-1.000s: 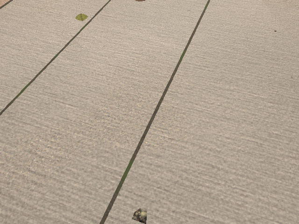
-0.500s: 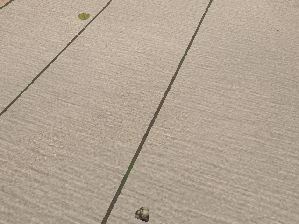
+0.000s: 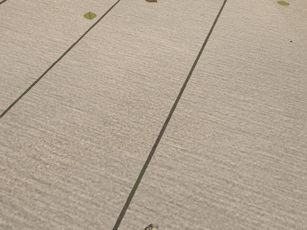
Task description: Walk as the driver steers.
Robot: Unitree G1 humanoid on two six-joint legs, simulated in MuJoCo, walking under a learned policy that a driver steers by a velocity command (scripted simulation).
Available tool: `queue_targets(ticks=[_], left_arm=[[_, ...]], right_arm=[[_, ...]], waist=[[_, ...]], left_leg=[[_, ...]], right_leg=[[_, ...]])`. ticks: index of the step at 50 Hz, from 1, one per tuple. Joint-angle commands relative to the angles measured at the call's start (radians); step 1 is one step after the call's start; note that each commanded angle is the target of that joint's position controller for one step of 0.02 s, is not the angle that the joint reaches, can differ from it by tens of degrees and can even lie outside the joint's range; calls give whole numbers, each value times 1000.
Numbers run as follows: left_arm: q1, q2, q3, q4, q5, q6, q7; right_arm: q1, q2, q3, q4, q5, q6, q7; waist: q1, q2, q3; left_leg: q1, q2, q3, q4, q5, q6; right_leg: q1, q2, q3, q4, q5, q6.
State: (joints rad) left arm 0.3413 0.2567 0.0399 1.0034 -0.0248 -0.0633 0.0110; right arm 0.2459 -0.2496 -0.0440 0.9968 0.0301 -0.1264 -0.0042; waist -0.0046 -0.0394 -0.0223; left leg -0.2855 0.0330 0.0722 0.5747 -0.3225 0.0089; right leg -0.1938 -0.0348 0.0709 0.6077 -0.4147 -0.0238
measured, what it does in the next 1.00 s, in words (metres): walks ahead: right foot, then left foot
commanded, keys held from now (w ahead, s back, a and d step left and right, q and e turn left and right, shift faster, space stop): w+shift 0.54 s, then shift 0.46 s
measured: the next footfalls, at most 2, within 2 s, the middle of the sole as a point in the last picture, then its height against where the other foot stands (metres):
right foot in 0.46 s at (178, 228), level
left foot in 0.88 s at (132, 161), level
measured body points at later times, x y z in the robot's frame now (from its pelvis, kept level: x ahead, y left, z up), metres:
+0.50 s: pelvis +0.34 -0.01 -0.03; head +0.38 +0.00 +0.42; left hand +0.58 +0.21 -0.11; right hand +0.22 -0.26 -0.16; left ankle +0.03 +0.12 -0.66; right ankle +0.49 -0.11 -0.73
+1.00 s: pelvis +0.67 +0.03 -0.01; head +0.71 +0.04 +0.44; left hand +0.72 +0.29 -0.16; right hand +0.83 -0.22 -0.11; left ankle +0.81 +0.10 -0.73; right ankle +0.55 -0.12 -0.65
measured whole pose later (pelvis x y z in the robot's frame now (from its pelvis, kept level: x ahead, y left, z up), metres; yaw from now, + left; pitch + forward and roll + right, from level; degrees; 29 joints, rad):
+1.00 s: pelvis +0.67 +0.03 -0.01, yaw -1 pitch +0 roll -1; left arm 0.25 0.26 0.03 0.97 -0.01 -0.04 0.01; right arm 0.09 -0.23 -0.01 0.83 -0.02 -0.09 0.04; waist 0.02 -0.02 0.07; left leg -0.48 -0.05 0.01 0.52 -0.04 0.06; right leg -0.31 0.03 0.07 1.12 -0.55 0.03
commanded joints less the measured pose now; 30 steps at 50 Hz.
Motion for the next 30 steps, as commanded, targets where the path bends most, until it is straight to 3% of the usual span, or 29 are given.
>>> queue_targets(ticks=[1,2,3,4,5,6,8,11,13,16,18,20,21,22,23,24,25,26,27,28,29,30], left_arm=[[-172,-44,-22,-183,-28,-64,-18],[-224,0,-23,-208,-52,-83,-24],[-258,31,-23,-224,-37,-90,-30],[-226,34,-21,-213,-12,-87,-31],[-216,47,-14,-212,6,-80,-34],[-209,48,-11,-204,6,-66,-41],[-229,38,-10,-208,5,-42,-40],[-389,19,-17,-277,2,-46,-39],[-465,1,-23,-308,-7,-54,-51],[-538,3,-21,-345,-17,-64,-78],[-571,13,-17,-371,-19,-69,-92],[-536,59,3,-390,-21,-63,-88],[-435,104,23,-376,-26,-55,-79],[-209,155,50,-315,-35,-43,-65],[48,205,71,-239,-33,-29,-50],[161,284,89,-200,6,-32,-47],[196,205,73,-169,11,-39,-47],[126,131,53,-150,14,-44,-44],[58,103,44,-150,21,-54,-48],[-38,73,32,-154,38,-62,-56],[-106,46,22,-160,59,-68,-59],[-134,16,11,-153,57,-69,-64]], right_arm=[[442,-150,-26,70,-26,-14,15],[316,-126,-14,46,-28,-23,25],[247,-88,1,19,-32,-26,34],[198,-89,8,1,-35,-18,42],[174,-75,15,-8,-39,-10,45],[182,-50,24,-6,-39,-3,42],[238,-49,27,9,-35,1,25],[278,-63,28,8,-32,2,-3],[316,-73,26,7,-25,2,-15],[355,-79,23,5,-14,10,-21],[365,-96,16,1,-15,20,-20],[368,-134,2,4,-37,33,-20],[365,-150,-4,8,-53,45,-22],[327,-167,-9,3,-63,62,-24],[274,-166,-5,-31,-65,65,-27],[406,45,40,-66,-54,36,0],[359,-8,33,-59,2,-18,11],[183,-99,3,-127,52,-34,9],[91,-92,10,-160,51,-44,5],[48,-70,7,-167,30,-43,1],[97,-55,3,-161,21,-25,1],[125,-41,3,-149,10,-4,2]], waist=[[-141,386,-18],[-98,217,103],[-82,130,121],[-44,85,100],[-25,86,114],[-19,114,128],[-27,115,159],[-56,86,209],[-72,98,218],[-68,103,227],[-55,133,210],[1,209,126],[69,264,46],[186,297,-75],[297,257,-208],[160,-110,-401],[190,-196,-482],[178,-192,-247],[146,-44,-129],[81,71,-35],[4,54,4],[-28,24,24]], left_leg=[[547,385,-893,-404,-476,239],[488,422,-868,-426,-570,250],[453,378,-731,-394,-442,225],[393,323,-594,-391,-324,201],[321,273,-490,-408,-238,177],[264,229,-404,-429,-170,159],[227,189,-306,-484,-57,165],[175,166,-194,-558,132,169],[194,166,-136,-602,224,161],[307,184,-71,-599,314,148],[389,202,-40,-537,551,141],[494,233,-33,-386,1056,128],[526,247,-33,-239,1282,119],[467,245,-14,7,1408,104],[179,214,-34,325,1186,84],[-291,1,-114,761,287,41],[-389,-60,-280,877,-116,83],[-499,-5,-243,925,-90,109],[-485,34,-224,898,-39,118],[-421,68,-208,834,10,113],[-337,103,-210,803,39,98],[-265,117,-196,785,7,81]], right_leg=[[-790,95,44,650,-45,-81],[-949,-7,79,768,48,-107],[-970,-43,65,786,143,-117],[-902,-87,44,746,211,-107],[-839,-111,34,674,265,-91],[-781,-122,13,633,298,-71],[-768,-113,-31,568,364,-28],[-706,-84,-93,319,483,7],[-638,-59,-123,183,557,1],[-578,-32,-127,12,583,-24],[-516,7,-155,-53,529,-49],[-406,76,-197,-39,415,-82],[-287,107,-206,-19,347,-107],[-33,123,-206,-16,330,-138],[370,12,-62,31,265,-173],[778,-272,528,-58,-298,-336],[786,-313,842,-296,-507,-326],[641,-277,698,-352,-373,-259],[451,-251,542,-364,-168,-235],[237,-213,410,-383,60,-219],[84,-192,309,-392,249,-225],[-17,-174,216,-383,524,-224]])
